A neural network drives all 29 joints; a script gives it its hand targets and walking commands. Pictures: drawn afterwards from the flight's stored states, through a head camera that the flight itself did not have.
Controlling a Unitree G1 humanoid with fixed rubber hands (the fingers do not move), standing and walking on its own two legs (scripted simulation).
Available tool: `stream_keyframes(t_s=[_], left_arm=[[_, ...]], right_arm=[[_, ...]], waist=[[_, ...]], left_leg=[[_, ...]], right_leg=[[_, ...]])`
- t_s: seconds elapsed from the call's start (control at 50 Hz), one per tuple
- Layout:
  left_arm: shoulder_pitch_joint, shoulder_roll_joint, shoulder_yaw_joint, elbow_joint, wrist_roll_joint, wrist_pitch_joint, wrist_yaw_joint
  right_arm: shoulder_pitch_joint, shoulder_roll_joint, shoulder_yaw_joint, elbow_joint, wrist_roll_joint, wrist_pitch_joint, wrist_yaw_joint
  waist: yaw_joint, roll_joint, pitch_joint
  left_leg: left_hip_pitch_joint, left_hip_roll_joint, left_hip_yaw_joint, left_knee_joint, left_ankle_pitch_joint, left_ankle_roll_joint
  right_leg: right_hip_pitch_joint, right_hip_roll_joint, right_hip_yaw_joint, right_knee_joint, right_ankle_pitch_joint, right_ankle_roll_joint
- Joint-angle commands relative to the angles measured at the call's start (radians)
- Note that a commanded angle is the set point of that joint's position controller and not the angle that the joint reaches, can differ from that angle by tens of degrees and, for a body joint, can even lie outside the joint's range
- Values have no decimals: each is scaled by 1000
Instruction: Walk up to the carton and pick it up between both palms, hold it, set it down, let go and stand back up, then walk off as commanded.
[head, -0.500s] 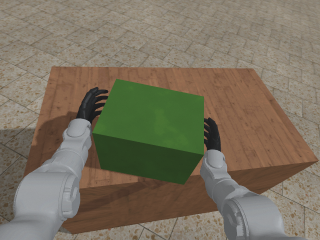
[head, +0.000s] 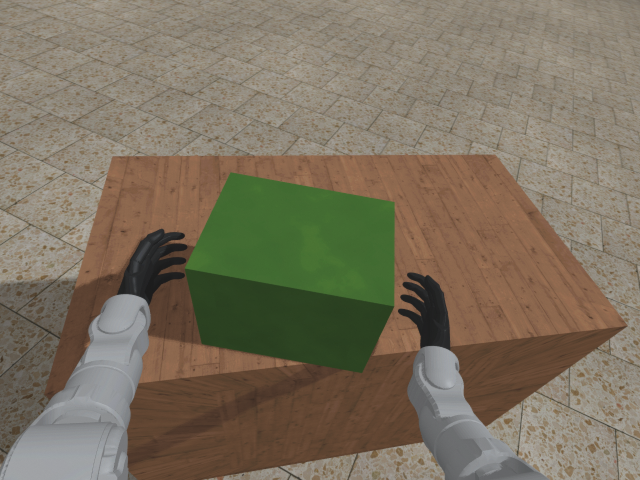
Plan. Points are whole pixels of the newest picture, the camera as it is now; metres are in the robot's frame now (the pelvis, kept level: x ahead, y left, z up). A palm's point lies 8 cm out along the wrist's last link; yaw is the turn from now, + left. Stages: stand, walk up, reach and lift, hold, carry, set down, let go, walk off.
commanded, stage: set down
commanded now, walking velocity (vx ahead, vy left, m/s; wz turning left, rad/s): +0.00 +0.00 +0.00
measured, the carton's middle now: (297, 273) +0.43 +0.00 +0.00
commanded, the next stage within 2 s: none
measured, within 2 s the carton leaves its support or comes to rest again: neither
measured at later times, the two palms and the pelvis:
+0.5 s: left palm (119, 335) +0.32 +0.22 +0.03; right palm (463, 385) +0.24 -0.20 +0.02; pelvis +0.02 -0.03 +0.01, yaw +1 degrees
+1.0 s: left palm (81, 406) +0.23 +0.24 +0.03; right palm (489, 441) +0.17 -0.20 +0.03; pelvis +0.02 -0.03 +0.01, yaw +1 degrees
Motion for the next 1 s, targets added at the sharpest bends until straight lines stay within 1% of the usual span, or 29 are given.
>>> stream_keyframes(t_s=[0.0, 0.04, 0.06, 0.1, 0.14, 0.2, 0.22, 0.24, 0.28, 0.3, 0.32, 0.34, 0.38, 0.4, 0.46, 0.5, 0.52, 0.56, 0.6, 0.62, 0.64, 0.7, 0.74, 0.76, 0.82, 0.86, 0.92, 0.94, 0.98], left_arm=[[-45, 157, -76, -322, -51, 32, -54], [-206, 212, -70, -291, -89, 56, -63], [-29, 172, -70, -374, -70, 67, -71], [-116, 228, -44, -452, -82, 71, -66], [-13, 224, -29, -474, -94, 89, -79], [83, 249, -5, -514, -102, 128, -104], [67, 267, 17, -530, -96, 124, -104], [142, 260, 36, -609, -88, 126, -104], [132, 287, 32, -619, -113, 138, -112], [246, 291, 65, -661, -91, 155, -119], [218, 300, 47, -660, -118, 151, -126], [314, 310, 77, -724, -103, 167, -131], [260, 342, 75, -731, -119, 173, -134], [361, 338, 95, -804, -108, 170, -134], [353, 333, 73, -808, -121, 182, -143], [480, 321, 77, -864, -129, 183, -149], [500, 326, 78, -887, -136, 186, -150], [528, 342, 98, -859, -128, 186, -163], [430, 368, 67, -898, -163, 171, -162], [590, 358, 85, -917, -146, 167, -163], [512, 377, 67, -931, -161, 162, -160], [550, 374, 66, -922, -181, 165, -155], [661, 382, 83, -976, -171, 160, -153], [612, 393, 62, -946, -192, 161, -151], [721, 364, 61, -1044, -183, 161, -139], [710, 372, 61, -1040, -192, 166, -138], [837, 390, 81, -1080, -187, 165, -144], [804, 394, 69, -1109, -192, 165, -136], [797, 394, 69, -1113, -204, 156, -125]], right_arm=[[-13, -58, 58, -202, 123, 21, -17], [-166, -54, 16, -273, 90, 74, -31], [6, -11, 55, -329, 87, 67, -38], [-27, -33, 6, -380, 62, 92, -44], [62, -9, 38, -453, 56, 113, -52], [177, 9, 92, -562, 38, 142, -75], [156, -15, 104, -619, 39, 148, -72], [274, 8, 121, -611, 45, 155, -73], [249, -17, 120, -678, 37, 175, -76], [354, -6, 133, -723, 24, 164, -87], [307, -22, 136, -778, 23, 163, -90], [412, -1, 161, -807, 32, 159, -96], [366, -36, 159, -867, 23, 176, -92], [472, -20, 181, -892, 27, 169, -91], [473, -38, 161, -907, 11, 188, -89], [596, -20, 179, -941, 6, 186, -90], [612, -9, 194, -957, 23, 179, -88], [638, -8, 212, -981, -4, 182, -93], [566, -30, 174, -968, -20, 201, -88], [714, -4, 195, -1003, -10, 185, -95], [656, -13, 179, -1005, -22, 188, -93], [668, -6, 177, -1023, -22, 199, -81], [779, -3, 176, -1068, -16, 197, -81], [714, -13, 146, -1056, -25, 204, -77], [806, -12, 161, -1111, -22, 213, -70], [786, -6, 145, -1108, -37, 219, -65], [911, 24, 179, -1176, -29, 221, -65], [870, 19, 164, -1188, -28, 226, -60], [866, 17, 141, -1207, -36, 236, -49]], waist=[[58, 131, -156], [55, 99, -83], [66, 102, -69], [62, 140, -90], [87, 83, -47], [83, 31, 18], [110, 37, 3], [122, 54, 2], [113, 66, 24], [131, 33, 15], [134, 44, 20], [149, 42, 7], [159, 62, -11], [174, 66, -11], [154, 74, 32], [160, 44, 47], [170, 59, 35], [175, 46, 61], [138, 54, 68], [168, 41, 67], [153, 79, 75], [150, 66, 111], [168, 64, 103], [148, 65, 112], [167, 74, 115], [152, 64, 169], [182, 39, 175], [184, 68, 199], [178, 60, 210]], left_leg=[[484, -40, -23, -92, 250, -97], [364, -43, -17, -130, 38, -70], [449, -44, 0, -135, 126, -68], [439, -43, -10, -134, 88, -75], [457, -50, 14, -136, 130, -64], [461, -58, 45, -130, 176, -46], [460, -58, 44, -129, 153, -39], [498, -60, 51, -139, 183, -39], [486, -50, 42, -137, 188, -42], [539, -47, 48, -121, 259, -33], [505, -44, 47, -118, 235, -34], [548, -48, 54, -119, 308, -33], [513, -45, 51, -111, 299, -37], [558, -43, 52, -113, 350, -41], [548, -33, 47, -115, 319, -40], [579, -34, 50, -126, 327, -32], [570, -35, 45, -120, 345, -37], [555, -44, 45, -124, 335, -30], [518, -35, 39, -126, 247, -27], [571, -34, 51, -134, 301, -25], [540, -32, 41, -135, 251, -31], [503, -31, 36, -137, 220, -24], [535, -27, 30, -145, 270, -23], [523, -26, 26, -132, 220, -22], [535, -19, 24, -157, 260, -26], [521, -19, 22, -159, 188, -22], [538, -19, 27, -162, 205, -16], [499, -19, 30, -166, 167, -22], [485, -18, 28, -185, 86, -11]], right_leg=[[190, 73, 14, -1, 137, -33], [179, 64, 27, -11, -36, -26], [223, 65, 27, -21, 54, -29], [211, 67, 28, -13, 12, -33], [205, 55, 40, -43, -9, -39], [224, 41, 53, -61, -5, -25], [207, 38, 52, -57, -41, -23], [231, 35, 57, -59, -21, -27], [207, 34, 59, -55, -25, -33], [240, 32, 65, -56, 47, -21], [218, 26, 63, -52, 23, -19], [265, 25, 69, -55, 100, -16], [237, 24, 69, -38, 85, -20], [262, 28, 68, -45, 128, -22], [235, 24, 68, -49, 111, -23], [258, 23, 67, -57, 137, -17], [265, 24, 70, -53, 144, -20], [256, 13, 77, -52, 164, -12], [200, 18, 70, -46, 47, -21], [265, 15, 71, -61, 96, -27], [243, 13, 72, -51, 51, -28], [227, 5, 77, -51, 12, -27], [263, 8, 80, -53, 61, -36], [218, 10, 77, -51, 7, -35], [249, 15, 66, -54, 25, -40], [210, 7, 77, -65, -55, -37], [241, -3, 87, -75, -32, -33], [220, -7, 91, -73, -73, -38], [195, -13, 91, -79, -152, -51]])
